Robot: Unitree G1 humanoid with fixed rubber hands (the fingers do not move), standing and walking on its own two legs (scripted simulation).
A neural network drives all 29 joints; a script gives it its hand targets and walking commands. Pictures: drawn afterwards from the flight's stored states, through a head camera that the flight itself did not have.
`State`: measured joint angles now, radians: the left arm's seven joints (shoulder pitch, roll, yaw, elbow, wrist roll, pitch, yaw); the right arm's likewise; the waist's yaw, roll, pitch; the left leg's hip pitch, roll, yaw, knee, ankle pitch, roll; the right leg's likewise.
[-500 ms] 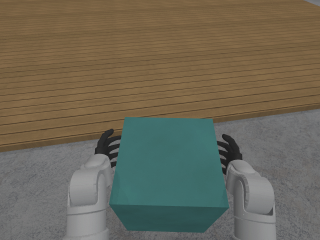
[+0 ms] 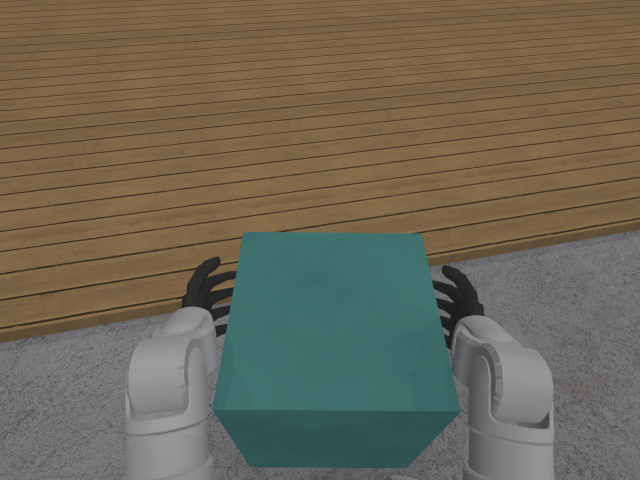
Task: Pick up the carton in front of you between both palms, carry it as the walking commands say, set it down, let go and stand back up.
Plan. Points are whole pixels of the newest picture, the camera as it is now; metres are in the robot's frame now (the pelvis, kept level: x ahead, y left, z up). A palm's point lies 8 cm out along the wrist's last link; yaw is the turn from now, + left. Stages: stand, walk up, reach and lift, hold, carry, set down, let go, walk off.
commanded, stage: carry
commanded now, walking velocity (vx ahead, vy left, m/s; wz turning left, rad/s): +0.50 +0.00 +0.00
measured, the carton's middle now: (330, 357) +0.26 +0.00 +0.00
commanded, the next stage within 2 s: none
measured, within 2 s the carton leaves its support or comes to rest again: neither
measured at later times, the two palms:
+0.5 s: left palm (235, 102) +0.62 +0.14 +0.13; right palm (418, 99) +0.66 -0.16 +0.13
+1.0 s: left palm (247, 10) +1.05 +0.17 +0.11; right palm (377, 16) +1.03 -0.13 +0.11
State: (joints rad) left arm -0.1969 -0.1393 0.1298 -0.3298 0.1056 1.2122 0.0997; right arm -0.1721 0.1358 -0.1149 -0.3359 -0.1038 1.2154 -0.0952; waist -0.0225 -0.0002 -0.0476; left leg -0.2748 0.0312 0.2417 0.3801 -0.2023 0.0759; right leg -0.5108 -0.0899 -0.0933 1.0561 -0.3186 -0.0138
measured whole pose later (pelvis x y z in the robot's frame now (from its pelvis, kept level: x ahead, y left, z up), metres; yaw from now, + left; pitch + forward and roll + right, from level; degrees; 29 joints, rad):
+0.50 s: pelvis +0.33 -0.04 +0.00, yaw +4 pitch +4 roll +1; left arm -0.44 -0.12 0.20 -0.40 0.08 1.28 0.13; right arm -0.45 0.11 -0.18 -0.39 -0.09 1.31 -0.11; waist 0.04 0.01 0.02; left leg -0.55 0.07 0.05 1.11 -0.30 0.04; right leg -0.29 -0.02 -0.23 0.41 -0.19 -0.09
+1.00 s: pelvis +0.64 +0.02 -0.01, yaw +1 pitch +6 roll -2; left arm -0.88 -0.01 0.31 -0.02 0.08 1.32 0.14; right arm -0.83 0.03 -0.30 -0.04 -0.05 1.31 -0.15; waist -0.06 0.00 0.14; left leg -0.37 0.00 0.13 0.51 -0.26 0.10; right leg -0.70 -0.02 -0.03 1.31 -0.38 -0.06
